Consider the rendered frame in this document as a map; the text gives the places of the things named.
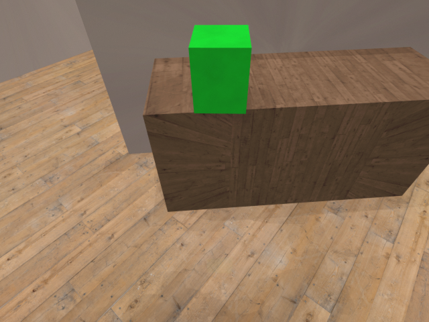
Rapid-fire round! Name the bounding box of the carton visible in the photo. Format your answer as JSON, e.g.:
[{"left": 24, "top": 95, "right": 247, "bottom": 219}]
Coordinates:
[{"left": 188, "top": 25, "right": 251, "bottom": 114}]

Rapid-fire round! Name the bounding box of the pedestal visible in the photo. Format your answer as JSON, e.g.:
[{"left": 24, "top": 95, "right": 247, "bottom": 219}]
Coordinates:
[{"left": 143, "top": 47, "right": 429, "bottom": 212}]

